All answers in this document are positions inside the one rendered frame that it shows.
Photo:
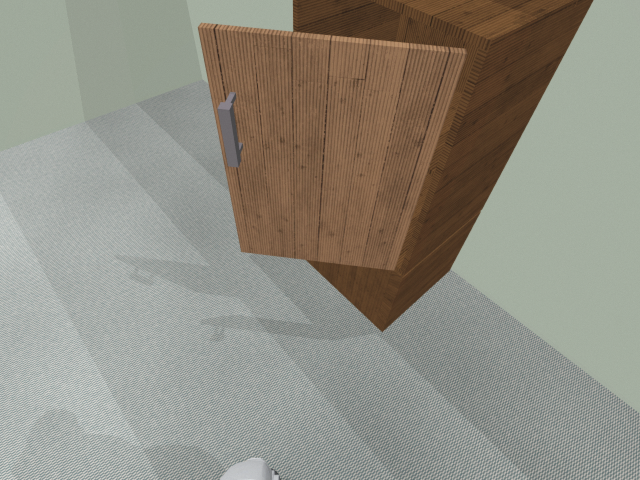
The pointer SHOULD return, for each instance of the robot left shin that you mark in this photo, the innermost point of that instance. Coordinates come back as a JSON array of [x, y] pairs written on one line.
[[256, 459]]

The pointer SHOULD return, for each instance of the cupboard door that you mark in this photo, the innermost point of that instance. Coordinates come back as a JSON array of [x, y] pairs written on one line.
[[338, 135]]

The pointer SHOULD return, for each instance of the handle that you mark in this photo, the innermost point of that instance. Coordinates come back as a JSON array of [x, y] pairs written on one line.
[[233, 148]]

